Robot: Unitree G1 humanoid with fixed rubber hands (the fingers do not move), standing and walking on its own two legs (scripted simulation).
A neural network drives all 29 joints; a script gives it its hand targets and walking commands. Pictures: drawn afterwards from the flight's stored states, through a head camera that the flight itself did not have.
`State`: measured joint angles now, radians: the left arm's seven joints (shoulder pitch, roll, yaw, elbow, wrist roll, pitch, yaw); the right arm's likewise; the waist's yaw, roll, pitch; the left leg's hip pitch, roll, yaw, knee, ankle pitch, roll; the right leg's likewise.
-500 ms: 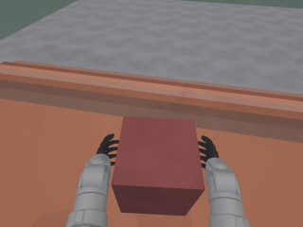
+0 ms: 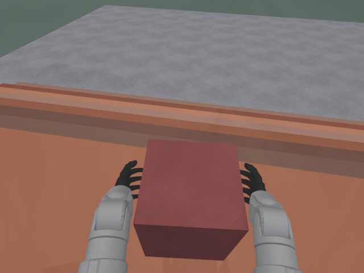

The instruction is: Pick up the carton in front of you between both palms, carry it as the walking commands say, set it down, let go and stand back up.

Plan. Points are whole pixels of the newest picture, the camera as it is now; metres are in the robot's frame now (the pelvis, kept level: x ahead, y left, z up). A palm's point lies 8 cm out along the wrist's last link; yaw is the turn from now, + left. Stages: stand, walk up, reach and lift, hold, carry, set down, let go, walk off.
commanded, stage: hold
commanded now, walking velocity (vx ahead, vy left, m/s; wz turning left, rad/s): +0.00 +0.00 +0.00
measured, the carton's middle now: (188, 203) +0.31 -0.01 -0.02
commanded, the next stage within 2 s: carry in 1.14 s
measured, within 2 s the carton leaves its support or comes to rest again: neither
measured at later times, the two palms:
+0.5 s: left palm (124, 194) +0.28 +0.14 +0.05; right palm (258, 199) +0.28 -0.16 +0.05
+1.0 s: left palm (124, 193) +0.28 +0.14 +0.05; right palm (257, 198) +0.28 -0.16 +0.05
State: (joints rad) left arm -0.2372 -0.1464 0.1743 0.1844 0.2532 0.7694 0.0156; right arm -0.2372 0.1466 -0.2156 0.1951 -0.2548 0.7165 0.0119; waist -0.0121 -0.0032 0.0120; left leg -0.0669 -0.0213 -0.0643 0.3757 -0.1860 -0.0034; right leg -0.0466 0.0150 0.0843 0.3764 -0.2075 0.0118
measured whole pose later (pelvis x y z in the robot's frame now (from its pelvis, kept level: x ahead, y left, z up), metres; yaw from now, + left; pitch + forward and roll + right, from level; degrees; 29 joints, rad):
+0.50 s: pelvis -0.01 +0.00 +0.00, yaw +0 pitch -8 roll +0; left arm -0.27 -0.15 0.20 0.22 0.27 0.78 0.01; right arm -0.26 0.15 -0.24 0.23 -0.28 0.73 0.02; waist -0.01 0.00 0.03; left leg -0.06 -0.02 -0.06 0.38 -0.18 -0.01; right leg -0.04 0.02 0.09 0.39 -0.21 0.01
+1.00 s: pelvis +0.00 +0.00 +0.00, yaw +0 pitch -7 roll +0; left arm -0.25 -0.15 0.18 0.19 0.27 0.79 0.01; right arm -0.25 0.15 -0.22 0.20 -0.28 0.74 0.02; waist -0.02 0.00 0.04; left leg -0.06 -0.02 -0.06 0.36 -0.18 0.00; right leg -0.04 0.02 0.09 0.37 -0.20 0.01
